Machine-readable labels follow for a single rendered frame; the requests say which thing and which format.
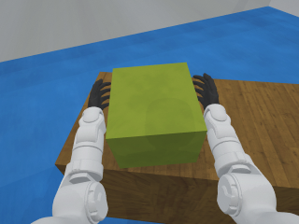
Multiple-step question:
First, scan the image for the robot left upper arm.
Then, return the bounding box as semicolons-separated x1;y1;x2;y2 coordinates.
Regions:
31;180;108;224

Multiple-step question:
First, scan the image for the right robot forearm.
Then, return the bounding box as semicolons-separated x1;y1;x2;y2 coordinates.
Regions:
203;104;277;208

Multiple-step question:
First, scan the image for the carton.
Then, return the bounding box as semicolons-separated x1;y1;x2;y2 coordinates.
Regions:
106;62;207;169

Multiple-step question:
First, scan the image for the robot left hand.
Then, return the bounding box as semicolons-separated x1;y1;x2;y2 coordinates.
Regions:
87;78;111;111

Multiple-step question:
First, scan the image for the robot right hand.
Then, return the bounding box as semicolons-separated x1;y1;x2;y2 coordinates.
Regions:
192;73;220;110

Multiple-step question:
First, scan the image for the pedestal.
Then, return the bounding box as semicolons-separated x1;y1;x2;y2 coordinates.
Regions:
54;72;299;224

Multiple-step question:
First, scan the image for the robot right upper arm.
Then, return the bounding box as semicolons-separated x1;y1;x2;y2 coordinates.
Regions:
217;173;299;224

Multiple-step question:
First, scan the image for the left robot forearm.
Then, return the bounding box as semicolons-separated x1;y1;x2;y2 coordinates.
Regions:
52;106;107;216

